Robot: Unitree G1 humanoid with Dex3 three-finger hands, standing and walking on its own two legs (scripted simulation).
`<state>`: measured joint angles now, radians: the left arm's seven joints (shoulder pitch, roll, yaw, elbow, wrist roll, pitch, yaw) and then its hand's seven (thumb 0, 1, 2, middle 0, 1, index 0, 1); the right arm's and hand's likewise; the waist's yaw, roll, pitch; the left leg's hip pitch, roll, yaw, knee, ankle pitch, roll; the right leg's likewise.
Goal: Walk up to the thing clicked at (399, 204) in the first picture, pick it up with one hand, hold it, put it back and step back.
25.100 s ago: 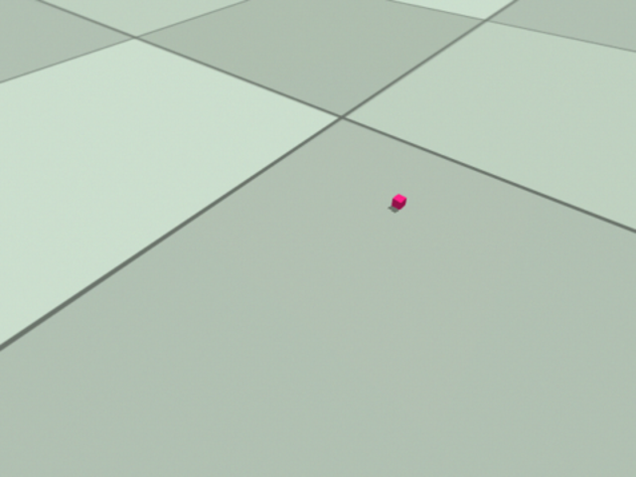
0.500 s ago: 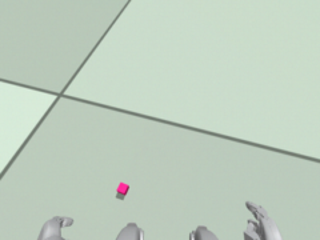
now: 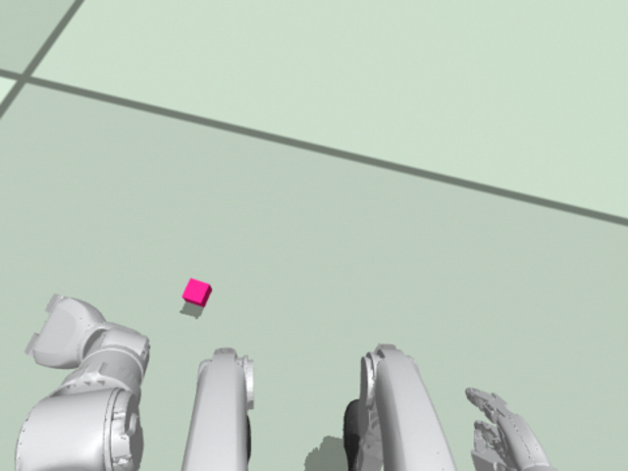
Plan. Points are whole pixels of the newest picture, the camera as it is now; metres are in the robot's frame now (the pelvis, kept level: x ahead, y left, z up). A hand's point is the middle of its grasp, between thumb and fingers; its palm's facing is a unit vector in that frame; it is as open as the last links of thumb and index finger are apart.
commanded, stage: rise first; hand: left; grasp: from above
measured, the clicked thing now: (197, 292) +0.47 +0.25 -0.50
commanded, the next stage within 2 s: none
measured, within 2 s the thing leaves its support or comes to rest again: neither
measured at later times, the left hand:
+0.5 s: hand (148, 302) +0.39 +0.29 -0.28, palm faces -0.06 -0.48 -0.87, open 12.9 cm
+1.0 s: hand (162, 292) +0.42 +0.28 -0.34, palm faces -0.06 -0.47 -0.88, open 13.6 cm
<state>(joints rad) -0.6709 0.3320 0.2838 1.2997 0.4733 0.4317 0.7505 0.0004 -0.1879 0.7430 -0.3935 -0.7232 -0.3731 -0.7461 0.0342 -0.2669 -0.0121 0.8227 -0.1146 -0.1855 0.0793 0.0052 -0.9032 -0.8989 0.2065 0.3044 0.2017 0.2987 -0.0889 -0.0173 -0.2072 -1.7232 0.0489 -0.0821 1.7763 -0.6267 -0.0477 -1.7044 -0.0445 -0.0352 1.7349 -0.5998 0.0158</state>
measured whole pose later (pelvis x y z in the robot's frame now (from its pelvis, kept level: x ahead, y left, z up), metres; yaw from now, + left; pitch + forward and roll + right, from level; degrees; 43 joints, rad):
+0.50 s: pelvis -0.03 +0.01 -0.14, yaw -3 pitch +35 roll -4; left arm -1.05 0.54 0.43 1.61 0.52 0.46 0.70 0.00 -0.32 0.88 -0.26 -0.86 -0.24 -0.88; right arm 0.13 -0.27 0.00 0.94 -0.11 -0.25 0.27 0.00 -0.90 -0.90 0.20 0.30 0.20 0.30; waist -0.19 0.05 -0.13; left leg -2.17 0.04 -0.10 2.21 -0.65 -0.02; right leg -2.15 -0.02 0.00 2.14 -0.60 0.05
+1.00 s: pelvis -0.02 +0.01 -0.18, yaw -4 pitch +34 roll -6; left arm -1.18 0.68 0.55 1.71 0.60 0.44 0.74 0.00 -0.45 0.97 -0.15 -0.99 -0.14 -1.00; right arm 0.14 -0.36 0.01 0.90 -0.15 -0.25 0.34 0.00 -0.92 -0.90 0.20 0.30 0.20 0.30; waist -0.24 0.04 0.00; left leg -2.27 0.04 -0.15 2.34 -0.68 -0.04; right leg -2.24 -0.01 -0.02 2.26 -0.62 0.05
